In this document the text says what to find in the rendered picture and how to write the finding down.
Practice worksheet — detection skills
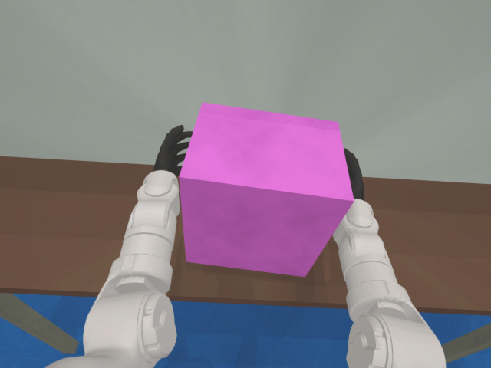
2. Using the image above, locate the right robot forearm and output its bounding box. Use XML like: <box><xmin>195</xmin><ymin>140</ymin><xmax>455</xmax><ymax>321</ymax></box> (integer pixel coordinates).
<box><xmin>333</xmin><ymin>199</ymin><xmax>446</xmax><ymax>366</ymax></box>

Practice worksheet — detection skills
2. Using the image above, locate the robot left hand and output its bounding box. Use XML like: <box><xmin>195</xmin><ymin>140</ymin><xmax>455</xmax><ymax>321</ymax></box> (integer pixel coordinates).
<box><xmin>153</xmin><ymin>125</ymin><xmax>193</xmax><ymax>177</ymax></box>

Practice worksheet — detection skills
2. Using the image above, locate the left robot forearm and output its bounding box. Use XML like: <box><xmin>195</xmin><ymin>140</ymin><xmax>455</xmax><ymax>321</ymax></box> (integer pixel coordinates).
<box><xmin>83</xmin><ymin>170</ymin><xmax>180</xmax><ymax>352</ymax></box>

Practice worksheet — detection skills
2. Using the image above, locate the carton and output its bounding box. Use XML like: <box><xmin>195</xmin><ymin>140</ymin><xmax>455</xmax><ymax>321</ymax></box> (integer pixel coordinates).
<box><xmin>179</xmin><ymin>102</ymin><xmax>354</xmax><ymax>277</ymax></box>

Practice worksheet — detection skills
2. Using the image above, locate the robot right hand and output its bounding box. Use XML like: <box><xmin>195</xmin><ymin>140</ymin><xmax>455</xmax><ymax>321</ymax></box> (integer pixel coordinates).
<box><xmin>344</xmin><ymin>148</ymin><xmax>364</xmax><ymax>200</ymax></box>

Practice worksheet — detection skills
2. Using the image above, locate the right robot upper arm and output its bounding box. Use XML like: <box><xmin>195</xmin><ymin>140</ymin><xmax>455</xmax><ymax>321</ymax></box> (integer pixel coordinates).
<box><xmin>346</xmin><ymin>313</ymin><xmax>446</xmax><ymax>368</ymax></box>

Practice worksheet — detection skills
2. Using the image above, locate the left robot upper arm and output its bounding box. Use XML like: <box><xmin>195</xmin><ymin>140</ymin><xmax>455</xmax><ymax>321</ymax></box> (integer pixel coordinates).
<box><xmin>45</xmin><ymin>290</ymin><xmax>177</xmax><ymax>368</ymax></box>

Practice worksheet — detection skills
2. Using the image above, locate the table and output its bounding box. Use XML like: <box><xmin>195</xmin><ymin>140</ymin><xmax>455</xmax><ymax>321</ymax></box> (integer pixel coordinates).
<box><xmin>0</xmin><ymin>156</ymin><xmax>491</xmax><ymax>363</ymax></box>

